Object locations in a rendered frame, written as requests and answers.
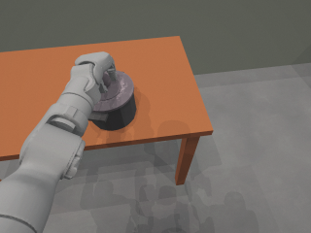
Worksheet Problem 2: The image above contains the pot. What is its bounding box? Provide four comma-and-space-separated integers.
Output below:
88, 94, 137, 131

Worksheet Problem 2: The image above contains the left robot forearm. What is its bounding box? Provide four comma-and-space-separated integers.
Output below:
18, 59, 103, 165

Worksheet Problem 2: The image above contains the knob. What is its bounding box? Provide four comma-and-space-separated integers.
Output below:
102, 73, 111, 87

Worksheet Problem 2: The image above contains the robot left upper arm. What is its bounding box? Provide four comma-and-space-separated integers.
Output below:
0, 123, 86, 233

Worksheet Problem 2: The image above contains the lid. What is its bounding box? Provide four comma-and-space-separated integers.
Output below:
93, 70, 134, 113

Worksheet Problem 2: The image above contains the robot left hand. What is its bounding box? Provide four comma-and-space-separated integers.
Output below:
75, 51, 118, 93

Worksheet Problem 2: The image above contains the table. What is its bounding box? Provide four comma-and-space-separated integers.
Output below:
0, 36, 214, 185

